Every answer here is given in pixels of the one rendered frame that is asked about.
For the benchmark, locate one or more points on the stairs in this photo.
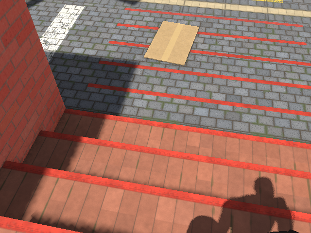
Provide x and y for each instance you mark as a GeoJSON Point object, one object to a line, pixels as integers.
{"type": "Point", "coordinates": [98, 173]}

